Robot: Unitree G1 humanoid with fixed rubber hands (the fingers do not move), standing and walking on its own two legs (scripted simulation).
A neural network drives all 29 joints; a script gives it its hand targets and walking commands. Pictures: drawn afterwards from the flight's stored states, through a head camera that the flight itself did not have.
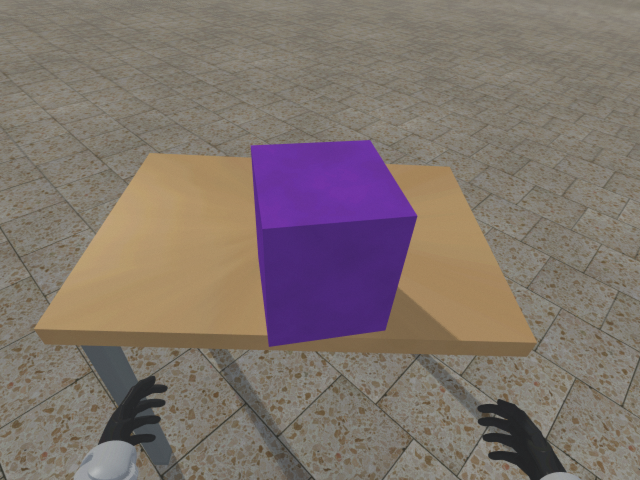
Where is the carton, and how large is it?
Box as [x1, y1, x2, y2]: [251, 140, 416, 346]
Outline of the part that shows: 369,140 251,145 258,258 269,346 385,329 414,226 416,214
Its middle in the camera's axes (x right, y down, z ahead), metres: +0.00 +0.01 +0.64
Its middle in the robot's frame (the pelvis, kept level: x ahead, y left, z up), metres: +0.48 +0.01 +0.05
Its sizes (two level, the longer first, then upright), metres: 0.210 0.200 0.250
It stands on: a table, 0.69 m high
